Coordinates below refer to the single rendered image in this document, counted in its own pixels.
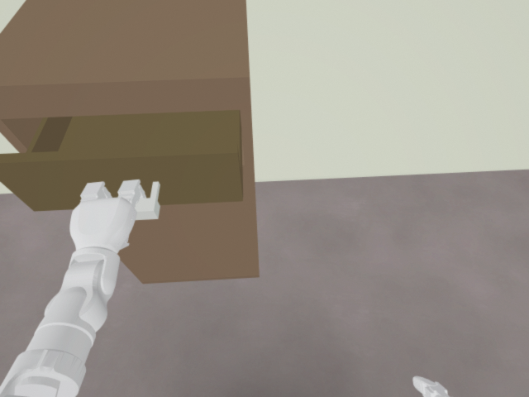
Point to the left robot forearm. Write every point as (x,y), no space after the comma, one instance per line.
(53,363)

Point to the cabinet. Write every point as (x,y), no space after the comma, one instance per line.
(69,58)

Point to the right robot hand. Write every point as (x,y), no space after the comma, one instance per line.
(429,388)

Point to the drawer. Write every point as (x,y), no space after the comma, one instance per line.
(195,156)

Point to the handle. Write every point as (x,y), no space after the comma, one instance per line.
(149,208)

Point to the left robot hand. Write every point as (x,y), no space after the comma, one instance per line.
(104,221)

